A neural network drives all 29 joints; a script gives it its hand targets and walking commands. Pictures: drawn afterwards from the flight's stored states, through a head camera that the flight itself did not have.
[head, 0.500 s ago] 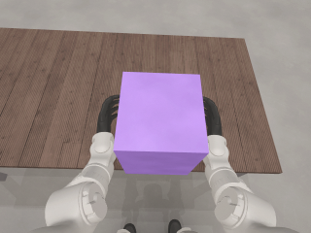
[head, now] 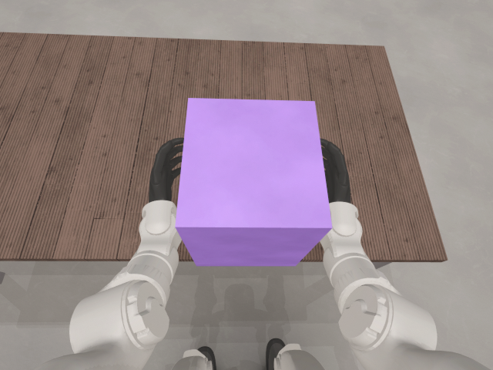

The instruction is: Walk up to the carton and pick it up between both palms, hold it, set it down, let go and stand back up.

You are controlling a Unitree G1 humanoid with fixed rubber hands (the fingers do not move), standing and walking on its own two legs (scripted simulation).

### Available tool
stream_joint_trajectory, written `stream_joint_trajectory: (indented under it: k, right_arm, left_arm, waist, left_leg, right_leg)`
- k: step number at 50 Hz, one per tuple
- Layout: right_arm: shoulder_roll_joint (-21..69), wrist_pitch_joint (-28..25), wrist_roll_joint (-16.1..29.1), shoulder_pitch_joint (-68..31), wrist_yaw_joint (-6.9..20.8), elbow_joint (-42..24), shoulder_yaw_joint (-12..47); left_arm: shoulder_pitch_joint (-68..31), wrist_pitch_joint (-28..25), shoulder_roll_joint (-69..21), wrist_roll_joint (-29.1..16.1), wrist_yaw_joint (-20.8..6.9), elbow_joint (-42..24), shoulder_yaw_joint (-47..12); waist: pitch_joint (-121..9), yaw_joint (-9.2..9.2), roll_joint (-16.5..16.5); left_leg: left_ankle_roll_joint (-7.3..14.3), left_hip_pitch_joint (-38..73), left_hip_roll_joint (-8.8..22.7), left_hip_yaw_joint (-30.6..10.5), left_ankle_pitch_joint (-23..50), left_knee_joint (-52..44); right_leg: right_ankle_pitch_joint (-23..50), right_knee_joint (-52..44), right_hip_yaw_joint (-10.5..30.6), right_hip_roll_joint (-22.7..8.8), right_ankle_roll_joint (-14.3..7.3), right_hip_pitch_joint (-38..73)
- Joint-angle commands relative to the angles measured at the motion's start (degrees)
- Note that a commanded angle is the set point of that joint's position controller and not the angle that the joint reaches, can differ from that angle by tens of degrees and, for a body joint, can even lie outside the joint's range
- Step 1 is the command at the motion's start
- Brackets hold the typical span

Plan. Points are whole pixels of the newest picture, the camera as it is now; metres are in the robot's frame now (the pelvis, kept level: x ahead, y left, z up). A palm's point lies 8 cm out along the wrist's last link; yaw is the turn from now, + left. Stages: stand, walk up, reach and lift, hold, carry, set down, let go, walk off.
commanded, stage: set down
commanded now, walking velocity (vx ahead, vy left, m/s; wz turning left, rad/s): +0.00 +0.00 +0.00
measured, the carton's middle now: (248, 193) +0.41 -0.02 -0.05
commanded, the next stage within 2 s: none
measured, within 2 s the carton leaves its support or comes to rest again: neither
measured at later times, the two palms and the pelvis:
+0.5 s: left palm (149, 188) +0.42 +0.16 -0.04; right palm (333, 185) +0.41 -0.17 -0.04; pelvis +0.00 +0.00 -0.03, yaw -3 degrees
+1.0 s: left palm (130, 167) +0.43 +0.17 +0.02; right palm (365, 157) +0.43 -0.20 +0.03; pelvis -0.03 -0.01 -0.03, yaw -1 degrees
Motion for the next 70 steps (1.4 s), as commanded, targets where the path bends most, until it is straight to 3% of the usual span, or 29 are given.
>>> stream_joint_trajectory:
  k: [1,8,12,15,17,20,25,30,33,38,42,46,52,59,61,70]
  right_arm:
    - [27.03,2.30,-7.29,-16.50,7.08,9.55,14.70]
    - [23.77,2.03,-5.62,-17.29,6.20,10.85,14.45]
    - [15.11,1.37,-1.29,-17.50,4.69,11.35,15.45]
    - [-3.43,0.78,10.01,-19.54,1.12,11.53,18.11]
    - [-9.11,-0.44,19.66,-24.20,-0.61,11.65,24.65]
    - [-14.23,-1.87,28.86,-28.15,-1.72,10.42,31.69]
    - [-21.94,-1.05,39.06,-30.60,-1.32,15.34,38.31]
    - [-26.23,1.16,46.79,-34.13,0.84,13.79,44.31]
    - [-27.64,3.87,50.81,-35.20,2.71,9.65,47.15]
    - [-28.09,9.52,53.92,-36.74,5.10,1.95,49.59]
    - [-28.34,13.66,53.43,-36.21,5.17,-0.05,49.17]
    - [-29.37,15.64,51.71,-36.92,3.87,-1.48,46.75]
    - [-29.64,17.24,49.04,-37.65,1.20,-3.93,44.20]
    - [-30.65,20.10,49.08,-37.44,0.77,0.01,43.09]
    - [-30.71,20.93,49.33,-38.06,1.01,0.72,43.57]
    - [-30.17,24.77,52.16,-36.41,1.76,-3.06,45.87]
  left_arm:
    - [-18.85,0.45,-18.83,4.87,-4.69,3.09,-9.44]
    - [-18.46,0.66,-16.43,4.26,-3.80,3.64,-8.49]
    - [-17.77,0.58,-9.02,2.11,-2.29,3.69,-7.37]
    - [-18.59,1.41,6.33,-5.01,1.09,2.02,-7.17]
    - [-22.04,1.68,9.69,-13.11,2.35,2.18,-12.86]
    - [-26.78,-0.36,12.30,-22.59,2.37,3.84,-20.39]
    - [-28.12,0.20,14.63,-29.81,0.19,8.63,-28.07]
    - [-30.04,1.98,17.46,-35.83,-1.87,8.26,-33.19]
    - [-31.60,3.28,18.35,-39.59,-2.35,4.21,-36.75]
    - [-34.85,6.47,19.39,-44.68,-2.61,-2.05,-42.25]
    - [-34.68,9.92,20.99,-44.53,-3.04,-3.27,-41.51]
    - [-35.88,12.73,23.34,-41.91,-3.04,-4.62,-38.21]
    - [-36.77,15.34,24.65,-39.36,-3.09,-5.49,-34.65]
    - [-38.04,18.71,22.13,-39.40,-3.33,-4.67,-37.42]
    - [-37.74,19.63,21.51,-40.00,-3.68,-3.14,-38.52]
    - [-36.29,23.38,24.08,-38.63,-3.97,-8.23,-36.44]
  waist:
    - [-27.42,2.55,1.49]
    - [-28.11,2.67,1.18]
    - [-31.42,3.61,0.95]
    - [-38.81,4.15,1.44]
    - [-45.38,4.19,2.10]
    - [-52.72,3.31,1.55]
    - [-51.31,1.08,1.48]
    - [-49.31,1.67,-1.28]
    - [-50.81,2.30,-0.89]
    - [-53.67,2.55,-0.69]
    - [-53.19,3.24,-2.39]
    - [-53.25,4.14,-2.34]
    - [-52.78,3.85,-2.51]
    - [-44.78,1.70,1.78]
    - [-41.30,1.28,1.24]
    - [-37.74,2.90,0.73]
  left_leg:
    - [-1.35,11.91,-2.00,2.32,12.61,-2.14]
    - [-1.47,12.99,-1.99,2.45,15.30,-0.32]
    - [-1.64,11.73,-2.25,2.82,17.06,0.93]
    - [-2.64,11.71,-2.32,3.29,22.39,3.57]
    - [-3.82,12.91,-2.03,2.82,26.42,6.32]
    - [-4.98,15.10,-2.25,2.12,28.87,11.25]
    - [-6.76,15.63,-2.72,1.13,30.99,15.69]
    - [-6.16,12.69,-2.95,0.43,26.30,15.07]
    - [-5.91,13.33,-2.84,0.20,23.38,13.99]
    - [-4.82,13.14,-2.76,-0.06,16.69,11.62]
    - [-3.48,9.65,-3.28,0.54,12.38,9.44]
    - [-3.23,8.73,-3.58,1.39,13.33,7.19]
    - [-3.61,11.65,-3.72,2.10,16.04,3.63]
    - [-5.73,23.38,-2.26,0.54,19.77,-0.91]
    - [-5.75,25.00,-2.01,0.10,19.28,-1.66]
    - [-4.46,27.35,-2.51,-0.07,19.69,-6.66]
  right_leg:
    - [10.83,-1.03,-1.42,0.92,-1.49,16.94]
    - [11.53,0.13,-1.29,1.32,-1.51,15.17]
    - [13.65,1.82,-0.41,1.63,-1.37,16.25]
    - [19.28,4.57,0.78,2.92,-1.23,17.67]
    - [22.80,6.38,0.63,3.80,-1.07,16.02]
    - [25.33,9.45,0.15,4.38,-0.12,12.60]
    - [26.57,12.14,-0.66,4.91,0.87,8.07]
    - [20.84,12.14,-0.96,4.57,1.65,4.45]
    - [15.39,11.05,-1.26,4.48,1.28,1.71]
    - [8.28,9.61,-1.22,4.09,0.78,0.72]
    - [7.44,8.73,0.09,3.34,1.04,6.01]
    - [11.04,7.46,1.29,3.09,1.21,12.90]
    - [17.67,4.41,1.82,3.07,1.56,21.16]
    - [15.51,-2.02,-0.72,3.83,-0.04,17.85]
    - [13.69,-3.40,-1.05,3.82,-0.32,16.90]
    - [14.45,-7.38,0.13,2.79,0.26,25.30]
